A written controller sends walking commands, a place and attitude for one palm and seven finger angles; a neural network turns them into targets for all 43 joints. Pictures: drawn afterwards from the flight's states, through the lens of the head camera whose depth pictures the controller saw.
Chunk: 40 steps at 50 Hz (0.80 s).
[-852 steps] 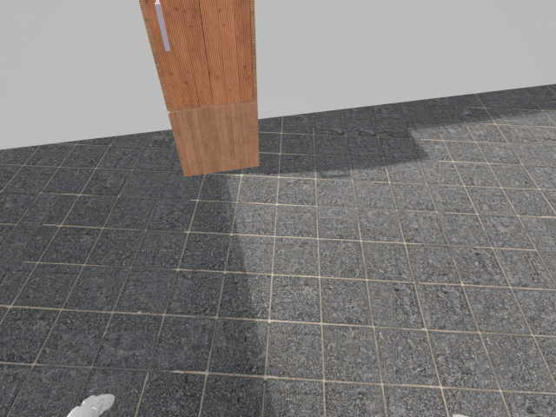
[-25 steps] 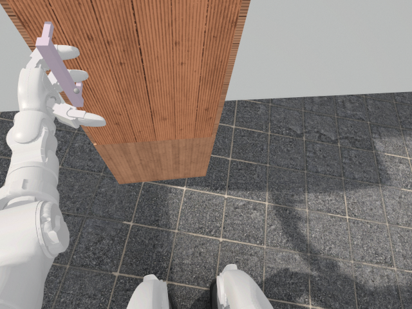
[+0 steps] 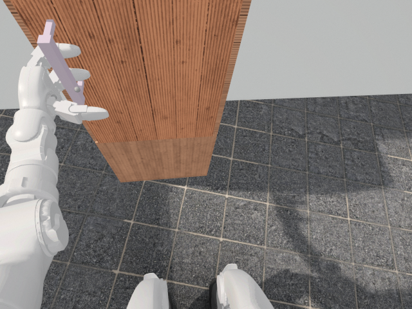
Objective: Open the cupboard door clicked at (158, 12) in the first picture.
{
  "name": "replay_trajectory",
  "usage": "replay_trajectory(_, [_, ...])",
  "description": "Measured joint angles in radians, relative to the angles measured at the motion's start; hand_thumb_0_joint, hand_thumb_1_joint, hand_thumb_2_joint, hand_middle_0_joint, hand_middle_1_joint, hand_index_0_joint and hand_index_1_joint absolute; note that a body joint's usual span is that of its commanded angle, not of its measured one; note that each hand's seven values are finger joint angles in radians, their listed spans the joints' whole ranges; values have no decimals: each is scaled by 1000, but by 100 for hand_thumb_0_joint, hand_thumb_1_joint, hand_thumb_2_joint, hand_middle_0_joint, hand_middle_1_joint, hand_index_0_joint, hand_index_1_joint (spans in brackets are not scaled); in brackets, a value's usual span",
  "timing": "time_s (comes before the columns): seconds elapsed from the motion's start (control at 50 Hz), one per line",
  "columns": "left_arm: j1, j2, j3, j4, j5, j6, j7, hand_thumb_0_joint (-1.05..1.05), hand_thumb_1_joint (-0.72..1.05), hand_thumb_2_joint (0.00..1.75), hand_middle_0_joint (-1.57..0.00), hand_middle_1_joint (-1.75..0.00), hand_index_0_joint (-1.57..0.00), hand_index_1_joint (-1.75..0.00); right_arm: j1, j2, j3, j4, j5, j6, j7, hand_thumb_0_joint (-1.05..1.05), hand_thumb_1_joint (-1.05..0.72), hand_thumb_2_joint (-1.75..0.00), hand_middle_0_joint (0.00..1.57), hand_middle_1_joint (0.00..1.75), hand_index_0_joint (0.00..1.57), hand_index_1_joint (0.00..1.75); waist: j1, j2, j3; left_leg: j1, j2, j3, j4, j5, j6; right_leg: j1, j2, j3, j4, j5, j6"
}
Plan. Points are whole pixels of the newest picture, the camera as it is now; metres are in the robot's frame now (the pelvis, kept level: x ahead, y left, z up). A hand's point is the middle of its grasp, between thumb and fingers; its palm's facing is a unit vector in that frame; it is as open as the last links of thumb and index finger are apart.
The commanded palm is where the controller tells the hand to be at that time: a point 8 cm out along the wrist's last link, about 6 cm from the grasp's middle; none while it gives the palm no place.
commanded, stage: close the thumb around the handle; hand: left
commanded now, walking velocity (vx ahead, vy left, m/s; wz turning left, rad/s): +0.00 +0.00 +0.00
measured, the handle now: (66, 66) +0.56 +0.22 +0.07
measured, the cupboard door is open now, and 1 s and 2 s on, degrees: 0 9 47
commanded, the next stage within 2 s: pull the door open along its arc in 0.52 s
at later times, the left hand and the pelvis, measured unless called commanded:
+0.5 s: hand (77, 86) +0.51 +0.20 +0.07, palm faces +0.02 -1.00 -0.03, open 5.4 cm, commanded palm +0.49 +0.24 +0.07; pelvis +0.00 +0.01 +0.00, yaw +0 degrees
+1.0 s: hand (81, 110) +0.46 +0.19 +0.07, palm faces -0.02 -1.00 -0.02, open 5.5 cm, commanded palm +0.41 +0.23 +0.07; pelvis +0.02 +0.00 +0.02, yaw -1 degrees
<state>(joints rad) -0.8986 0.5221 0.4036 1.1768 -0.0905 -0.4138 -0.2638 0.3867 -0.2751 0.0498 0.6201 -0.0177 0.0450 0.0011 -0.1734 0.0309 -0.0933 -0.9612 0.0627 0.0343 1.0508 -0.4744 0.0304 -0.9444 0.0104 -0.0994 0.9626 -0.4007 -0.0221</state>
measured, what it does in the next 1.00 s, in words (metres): stands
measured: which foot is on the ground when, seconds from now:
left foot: down 0.00-1.00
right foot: down 0.00-1.00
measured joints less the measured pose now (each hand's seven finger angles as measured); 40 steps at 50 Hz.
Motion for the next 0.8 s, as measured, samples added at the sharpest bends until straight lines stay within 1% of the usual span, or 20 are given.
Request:
replay_trajectory(0.1, [-6,3,0,-5,9,3,2,-1,-15,45,-32,-124,-32,-123,0,3,1,2,-1,-2,-1,1,-91,-90,20,30,20,30,-1,2,0,-5,-1,-2,3,-1,1,-3,-1,-1,1,-1,1])
replay_trajectory(0.2, [-5,-5,-8,-5,-3,1,6,-1,10,56,-34,-127,-34,-126,4,6,0,7,-1,-2,2,1,-91,-90,20,30,20,30,2,5,-3,0,-3,0,0,-2,2,1,-2,1,-1,-2,3])
replay_trajectory(0.38, [-1,-16,-22,-11,0,3,26,0,59,77,-38,-132,-36,-131,9,7,-4,8,-5,0,6,1,-91,-90,20,30,20,30,6,7,-6,4,-7,1,-3,-4,5,5,-5,3,-4,-3,7])
replay_trajectory(0.46, [-8,-20,-28,-2,0,-3,32,1,74,84,-39,-133,-36,-133,9,6,-3,12,-5,1,7,1,-91,-90,20,30,20,30,7,6,-6,2,-9,0,-2,-4,6,5,-7,1,-3,-5,7])
replay_trajectory(0.5, [-17,-20,-32,3,1,-2,33,1,79,86,-39,-134,-37,-134,8,6,-3,13,-7,-1,7,1,-91,-90,20,30,20,30,6,6,-5,-2,-10,-3,1,-5,6,2,-9,-1,-1,-7,7])
replay_trajectory(0.64, [-35,-11,-28,12,11,-2,25,1,78,86,-39,-135,-37,-134,5,4,-3,11,-9,0,4,1,-91,-90,20,30,20,30,2,5,-4,-16,-11,-6,7,-6,6,-10,-10,-3,6,-9,7])
replay_trajectory(0.7, [-25,-8,-11,2,16,0,13,1,78,86,-40,-135,-37,-135,4,3,0,5,-8,7,3,1,-91,-90,20,30,20,30,1,3,-6,-14,-9,-1,6,-7,6,-12,-7,2,6,-8,7])
replay_trajectory(0.8, [39,-19,0,-55,-5,15,3,1,79,85,-40,-135,-37,-135,10,5,-4,-16,0,19,5,1,-91,-90,20,30,20,30,4,3,-10,12,-3,11,-13,-6,5,7,0,14,-10,-3,7])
